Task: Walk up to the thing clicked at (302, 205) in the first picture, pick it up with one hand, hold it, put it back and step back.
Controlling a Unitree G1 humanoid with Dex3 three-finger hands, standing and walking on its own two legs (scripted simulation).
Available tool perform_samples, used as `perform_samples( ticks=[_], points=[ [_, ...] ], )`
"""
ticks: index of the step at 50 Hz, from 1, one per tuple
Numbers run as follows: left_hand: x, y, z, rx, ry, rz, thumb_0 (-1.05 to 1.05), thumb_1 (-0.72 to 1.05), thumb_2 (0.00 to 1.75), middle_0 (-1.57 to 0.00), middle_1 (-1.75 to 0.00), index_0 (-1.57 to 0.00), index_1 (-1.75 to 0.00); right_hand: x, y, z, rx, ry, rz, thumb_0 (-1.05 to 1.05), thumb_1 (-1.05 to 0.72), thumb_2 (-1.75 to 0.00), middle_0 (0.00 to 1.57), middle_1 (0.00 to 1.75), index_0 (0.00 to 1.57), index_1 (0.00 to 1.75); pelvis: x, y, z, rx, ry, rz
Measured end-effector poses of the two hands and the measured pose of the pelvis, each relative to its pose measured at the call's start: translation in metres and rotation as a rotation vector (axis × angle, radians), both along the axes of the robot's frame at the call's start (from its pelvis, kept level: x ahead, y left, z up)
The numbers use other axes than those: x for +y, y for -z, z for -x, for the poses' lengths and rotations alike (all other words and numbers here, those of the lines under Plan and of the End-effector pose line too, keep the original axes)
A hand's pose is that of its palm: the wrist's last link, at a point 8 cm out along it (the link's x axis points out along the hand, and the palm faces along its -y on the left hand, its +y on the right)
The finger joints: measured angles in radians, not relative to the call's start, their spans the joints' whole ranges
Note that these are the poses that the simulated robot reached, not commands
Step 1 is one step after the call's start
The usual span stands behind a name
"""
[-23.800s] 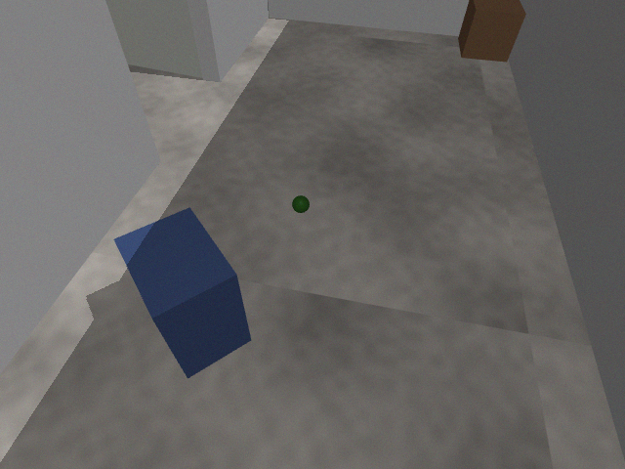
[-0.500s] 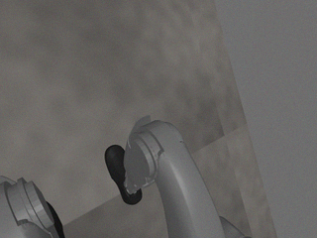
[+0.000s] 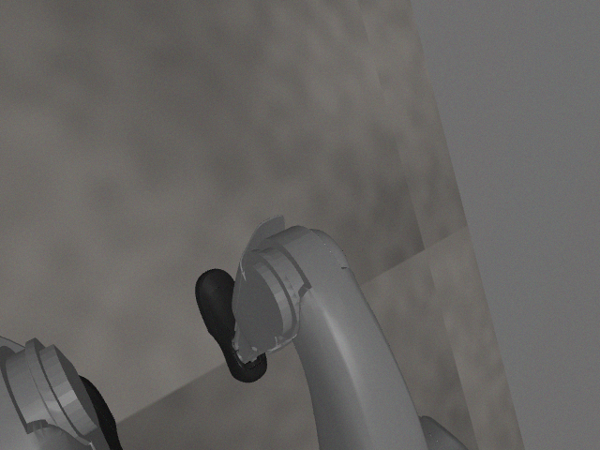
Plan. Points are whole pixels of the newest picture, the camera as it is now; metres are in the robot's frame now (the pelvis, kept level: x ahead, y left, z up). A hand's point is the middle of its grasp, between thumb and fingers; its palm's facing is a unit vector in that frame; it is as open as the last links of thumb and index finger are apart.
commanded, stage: close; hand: left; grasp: from above
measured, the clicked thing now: out of the picture +0.52 +0.32 -0.28
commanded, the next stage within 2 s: settle in 0.30 s
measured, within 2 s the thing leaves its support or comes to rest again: leaves its support in 0.62 s
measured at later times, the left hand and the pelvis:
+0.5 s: hand out of the picture +0.50 +0.32 -0.25, palm faces -0.43 -0.13 -0.89, open 10.1 cm; pelvis +0.00 +0.00 +0.00, yaw +0 degrees
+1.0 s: hand out of the picture +0.49 +0.34 -0.17, palm faces -0.42 -0.12 -0.90, open 9.9 cm; pelvis +0.00 +0.00 +0.01, yaw +3 degrees
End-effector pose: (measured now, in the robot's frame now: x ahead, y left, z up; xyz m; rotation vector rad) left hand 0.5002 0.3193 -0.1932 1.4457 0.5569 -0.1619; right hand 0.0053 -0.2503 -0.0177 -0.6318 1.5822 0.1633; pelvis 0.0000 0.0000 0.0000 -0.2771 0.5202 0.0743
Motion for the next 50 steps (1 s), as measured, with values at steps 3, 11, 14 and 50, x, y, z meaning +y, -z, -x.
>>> perform_samples(
  ticks=[3,11,14,50],
  points=[
    [0.001,0.0,0.003,0.006,-0.003,0.003,0.0,0.01,0.71,-0.44,-0.9,-0.46,-0.85,-0.001,-0.001,-0.003,-0.008,-0.008,0.007,-0.01,-0.91,-0.9,0.2,0.3,0.2,0.3,0.001,0.0,0.0,-0.001,0.0,0.003],
    [0.003,-0.001,0.002,0.0,0.005,0.01,0.0,0.02,0.64,-0.49,-0.85,-0.51,-0.8,0.001,-0.001,-0.008,-0.019,-0.028,0.007,-0.01,-0.91,-0.9,0.2,0.3,0.2,0.3,0.002,0.0,0.001,-0.005,-0.002,0.003],
    [0.003,-0.002,0.001,0.001,0.011,0.003,0.01,0.02,0.61,-0.51,-0.83,-0.53,-0.78,0.004,0.001,-0.009,-0.022,-0.026,0.001,-0.01,-0.91,-0.9,0.2,0.3,0.2,0.3,0.002,-0.001,0.001,-0.002,-0.003,0.003],
    [0.022,-0.082,0.003,-0.011,-0.002,-0.027,0.01,0.02,0.45,-0.64,-0.71,-0.67,-0.66,-0.019,0.008,-0.031,-0.072,0.056,-0.003,0.0,-0.92,-0.9,0.2,0.3,0.2,0.3,0.0,-0.015,-0.004,0.065,-0.03,-0.031]
  ],
)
